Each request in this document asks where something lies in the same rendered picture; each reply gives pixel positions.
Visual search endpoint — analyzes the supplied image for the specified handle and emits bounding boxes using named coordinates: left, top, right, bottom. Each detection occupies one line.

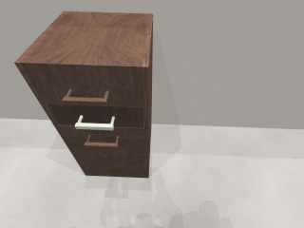
left=85, top=142, right=119, bottom=149
left=62, top=97, right=108, bottom=106
left=75, top=115, right=115, bottom=131

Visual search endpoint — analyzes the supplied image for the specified drawer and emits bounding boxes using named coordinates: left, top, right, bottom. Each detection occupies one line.
left=47, top=103, right=144, bottom=128

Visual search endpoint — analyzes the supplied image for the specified cabinet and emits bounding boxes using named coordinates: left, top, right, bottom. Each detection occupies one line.
left=14, top=10, right=153, bottom=179

